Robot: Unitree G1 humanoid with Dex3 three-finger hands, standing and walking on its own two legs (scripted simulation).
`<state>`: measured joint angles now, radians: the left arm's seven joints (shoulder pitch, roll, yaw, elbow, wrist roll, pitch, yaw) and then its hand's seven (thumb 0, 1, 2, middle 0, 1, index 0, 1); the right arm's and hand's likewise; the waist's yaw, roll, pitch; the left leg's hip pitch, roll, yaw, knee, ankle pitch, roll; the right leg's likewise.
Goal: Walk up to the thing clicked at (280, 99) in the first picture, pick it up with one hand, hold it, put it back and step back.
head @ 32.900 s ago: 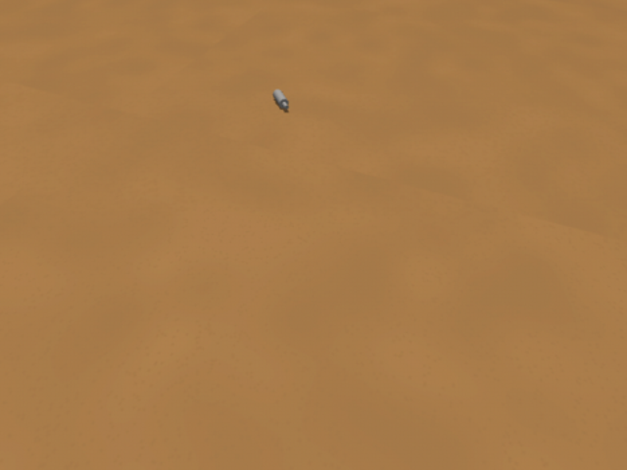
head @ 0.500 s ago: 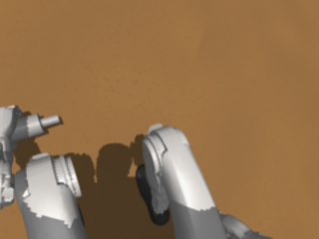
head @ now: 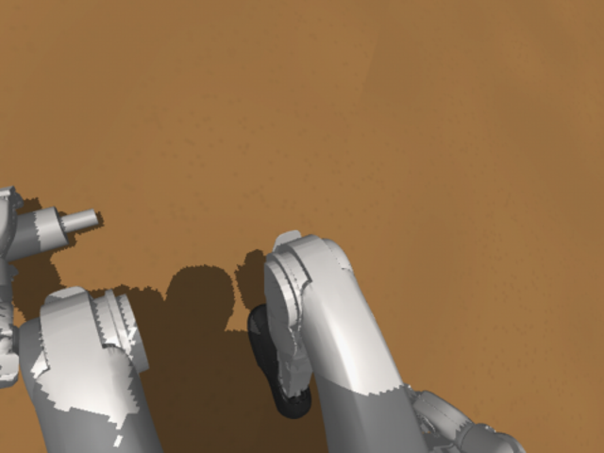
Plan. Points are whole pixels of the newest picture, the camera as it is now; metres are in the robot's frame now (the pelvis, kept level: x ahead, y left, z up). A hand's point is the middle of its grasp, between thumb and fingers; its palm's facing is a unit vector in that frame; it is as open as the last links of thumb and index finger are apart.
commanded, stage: open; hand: left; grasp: from above
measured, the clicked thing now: (30, 233) +0.42 +0.24 -0.28
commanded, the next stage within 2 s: withdraw in 0.60 s
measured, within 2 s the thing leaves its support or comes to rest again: neither
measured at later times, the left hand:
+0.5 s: hand out of the picture +0.40 +0.27 -0.24, palm faces -0.43 -0.12 -0.90, open 13.9 cm
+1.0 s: hand out of the picture +0.42 +0.27 -0.21, palm faces -0.29 -0.14 -0.95, open 14.0 cm
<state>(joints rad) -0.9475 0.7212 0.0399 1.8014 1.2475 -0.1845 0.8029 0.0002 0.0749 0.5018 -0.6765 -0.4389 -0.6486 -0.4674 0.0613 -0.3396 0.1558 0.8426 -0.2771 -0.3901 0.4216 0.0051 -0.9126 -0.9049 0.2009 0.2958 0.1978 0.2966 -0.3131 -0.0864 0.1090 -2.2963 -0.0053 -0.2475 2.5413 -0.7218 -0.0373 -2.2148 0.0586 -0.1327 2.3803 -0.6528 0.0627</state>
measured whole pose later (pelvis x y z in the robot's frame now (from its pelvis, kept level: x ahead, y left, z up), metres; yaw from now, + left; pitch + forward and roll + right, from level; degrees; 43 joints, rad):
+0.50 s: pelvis +0.00 +0.00 +0.00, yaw +0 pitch +26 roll -12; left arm -0.94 0.73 0.03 1.78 1.23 -0.19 0.80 0.00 -0.48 0.97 -0.16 -0.92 -0.12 -0.96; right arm 0.07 -0.34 0.18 0.83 -0.27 -0.39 0.42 0.01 -0.91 -0.90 0.20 0.30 0.20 0.30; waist -0.32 -0.09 0.12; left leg -2.29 0.00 -0.25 2.53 -0.72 -0.04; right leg -2.21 0.06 -0.14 2.37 -0.65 0.06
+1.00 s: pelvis +0.00 +0.00 +0.01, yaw +0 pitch +29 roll -12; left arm -0.85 0.65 0.08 1.56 1.20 -0.13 0.78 0.00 -0.51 1.00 -0.08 -1.03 -0.09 -1.02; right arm 0.12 -0.33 0.11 0.85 -0.24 -0.34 0.42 0.01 -0.91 -0.90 0.20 0.30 0.20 0.30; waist -0.28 -0.05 0.03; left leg -2.31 0.00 -0.24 2.52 -0.73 -0.04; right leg -2.23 0.06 -0.13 2.36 -0.66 0.05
